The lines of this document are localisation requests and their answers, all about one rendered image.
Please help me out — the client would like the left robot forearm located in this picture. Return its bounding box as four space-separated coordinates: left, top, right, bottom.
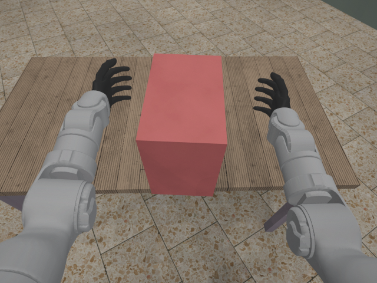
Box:
22 90 110 227

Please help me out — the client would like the robot right upper arm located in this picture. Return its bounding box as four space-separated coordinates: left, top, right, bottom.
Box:
286 203 377 283

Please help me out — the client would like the right robot hand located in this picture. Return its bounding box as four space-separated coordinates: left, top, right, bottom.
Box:
253 72 290 117

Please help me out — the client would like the robot left upper arm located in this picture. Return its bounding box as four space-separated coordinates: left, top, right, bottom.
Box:
0 178 97 283

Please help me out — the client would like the carton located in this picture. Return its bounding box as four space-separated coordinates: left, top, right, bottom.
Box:
136 53 227 196

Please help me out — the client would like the right robot forearm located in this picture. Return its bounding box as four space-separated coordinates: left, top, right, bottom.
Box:
267 107 362 247

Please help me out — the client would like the table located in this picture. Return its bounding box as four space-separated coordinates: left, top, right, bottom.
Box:
0 56 361 232

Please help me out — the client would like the left robot hand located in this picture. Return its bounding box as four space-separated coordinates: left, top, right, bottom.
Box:
92 58 132 108

